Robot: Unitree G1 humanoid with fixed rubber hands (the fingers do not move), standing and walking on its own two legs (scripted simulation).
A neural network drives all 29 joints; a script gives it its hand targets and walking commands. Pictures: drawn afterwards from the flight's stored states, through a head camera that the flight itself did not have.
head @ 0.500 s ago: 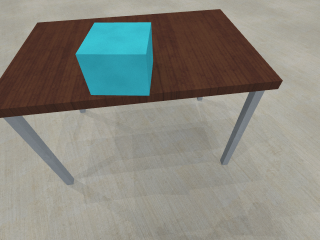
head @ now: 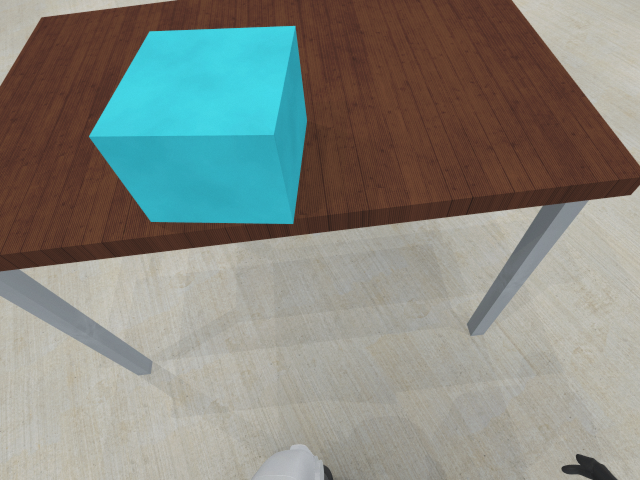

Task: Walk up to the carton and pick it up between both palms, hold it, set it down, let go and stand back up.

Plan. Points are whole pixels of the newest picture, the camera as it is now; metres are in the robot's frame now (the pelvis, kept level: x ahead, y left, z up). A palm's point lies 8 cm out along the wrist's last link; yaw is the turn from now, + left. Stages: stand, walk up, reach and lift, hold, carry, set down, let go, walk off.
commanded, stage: walk up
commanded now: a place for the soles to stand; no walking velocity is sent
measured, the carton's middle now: (220, 127) +0.59 +0.16 +0.08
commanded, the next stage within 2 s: none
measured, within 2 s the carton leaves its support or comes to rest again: neither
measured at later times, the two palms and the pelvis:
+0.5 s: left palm (71, 442) +0.19 +0.34 -0.05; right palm (579, 437) +0.18 -0.30 -0.12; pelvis +0.12 +0.01 +0.01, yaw +2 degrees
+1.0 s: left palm (73, 412) +0.24 +0.39 -0.11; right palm (546, 409) +0.20 -0.24 -0.06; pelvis +0.13 +0.08 +0.00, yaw +4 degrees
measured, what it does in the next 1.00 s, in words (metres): walks ahead: right foot, then left foot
